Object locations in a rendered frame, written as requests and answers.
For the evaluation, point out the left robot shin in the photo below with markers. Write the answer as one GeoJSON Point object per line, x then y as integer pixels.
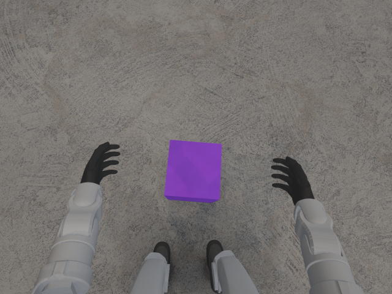
{"type": "Point", "coordinates": [155, 255]}

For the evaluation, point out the carton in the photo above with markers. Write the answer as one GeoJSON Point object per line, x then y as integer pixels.
{"type": "Point", "coordinates": [193, 171]}

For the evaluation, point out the robot right forearm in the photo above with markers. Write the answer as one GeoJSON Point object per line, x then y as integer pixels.
{"type": "Point", "coordinates": [324, 259]}

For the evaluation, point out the left robot hand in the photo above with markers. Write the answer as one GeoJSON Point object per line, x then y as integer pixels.
{"type": "Point", "coordinates": [93, 172]}

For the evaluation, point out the right robot hand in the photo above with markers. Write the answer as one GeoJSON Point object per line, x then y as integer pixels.
{"type": "Point", "coordinates": [299, 187]}

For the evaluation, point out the robot left forearm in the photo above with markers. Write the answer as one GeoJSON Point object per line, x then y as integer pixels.
{"type": "Point", "coordinates": [68, 269]}

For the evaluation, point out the right robot foot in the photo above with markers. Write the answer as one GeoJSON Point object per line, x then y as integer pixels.
{"type": "Point", "coordinates": [213, 248]}

